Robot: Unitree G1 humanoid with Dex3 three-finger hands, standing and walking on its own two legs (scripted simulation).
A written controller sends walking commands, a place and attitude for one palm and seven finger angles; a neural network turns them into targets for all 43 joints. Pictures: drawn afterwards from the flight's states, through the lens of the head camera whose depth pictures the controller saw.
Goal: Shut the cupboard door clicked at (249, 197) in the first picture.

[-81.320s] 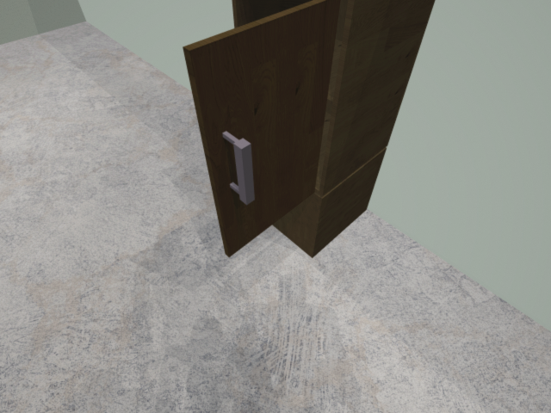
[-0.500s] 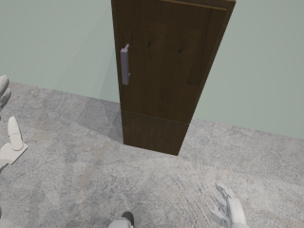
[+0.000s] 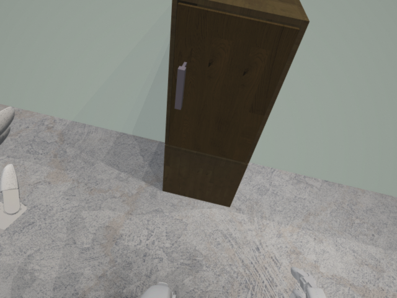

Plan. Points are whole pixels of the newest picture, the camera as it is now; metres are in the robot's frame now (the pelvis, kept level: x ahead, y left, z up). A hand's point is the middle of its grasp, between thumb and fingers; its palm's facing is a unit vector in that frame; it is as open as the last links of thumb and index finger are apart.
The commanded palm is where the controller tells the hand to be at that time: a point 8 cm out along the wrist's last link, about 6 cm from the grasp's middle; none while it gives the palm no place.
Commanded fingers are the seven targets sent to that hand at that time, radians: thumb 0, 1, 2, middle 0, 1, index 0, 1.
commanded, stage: stop stepping back and stand still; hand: left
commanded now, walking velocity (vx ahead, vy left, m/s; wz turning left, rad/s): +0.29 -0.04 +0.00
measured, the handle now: (181, 86) +0.80 +0.13 +0.01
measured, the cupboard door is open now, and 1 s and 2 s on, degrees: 0 0 0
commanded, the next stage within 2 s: let the arm hang, fingers relaxed in 0.76 s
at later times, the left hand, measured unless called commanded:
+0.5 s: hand out of the picture +0.09 +0.34 +0.20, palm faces +0.57 -0.75 -0.34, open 7.4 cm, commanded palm +0.04 +0.36 +0.20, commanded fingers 0.00 0.90 0.90 -0.20 -0.30 -0.20 -0.30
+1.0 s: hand out of the picture +0.10 +0.33 +0.00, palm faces +0.25 -0.87 -0.42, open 7.4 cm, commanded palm none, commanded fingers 0.00 0.90 0.90 -0.20 -0.30 -0.20 -0.30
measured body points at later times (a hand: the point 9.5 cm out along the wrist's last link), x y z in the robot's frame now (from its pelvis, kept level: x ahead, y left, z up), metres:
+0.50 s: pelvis -0.10 +0.06 +0.01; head -0.14 +0.07 +0.46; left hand +0.05 +0.38 +0.22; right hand +0.02 -0.21 -0.07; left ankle -0.06 +0.20 -0.69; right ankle -0.10 -0.05 -0.72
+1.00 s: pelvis -0.10 +0.07 -0.01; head -0.11 +0.04 +0.44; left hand +0.08 +0.37 +0.02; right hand +0.04 -0.16 -0.13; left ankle -0.06 +0.20 -0.72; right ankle -0.08 -0.02 -0.72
